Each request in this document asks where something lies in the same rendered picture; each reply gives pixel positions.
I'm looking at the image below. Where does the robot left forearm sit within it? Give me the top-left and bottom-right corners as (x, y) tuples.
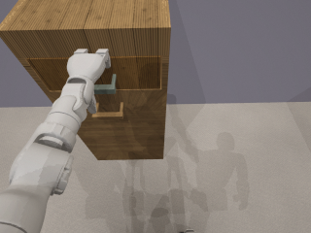
(9, 75), (94, 184)

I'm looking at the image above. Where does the cabinet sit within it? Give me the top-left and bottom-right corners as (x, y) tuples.
(0, 0), (171, 160)

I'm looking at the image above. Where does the drawer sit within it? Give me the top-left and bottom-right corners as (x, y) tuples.
(27, 55), (161, 91)

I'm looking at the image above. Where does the robot left hand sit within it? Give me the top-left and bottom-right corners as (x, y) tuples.
(66, 49), (111, 114)

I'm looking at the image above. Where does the robot left upper arm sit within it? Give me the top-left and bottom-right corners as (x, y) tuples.
(0, 142), (74, 233)

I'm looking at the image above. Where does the handle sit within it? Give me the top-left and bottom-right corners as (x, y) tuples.
(94, 74), (117, 94)
(92, 112), (123, 120)

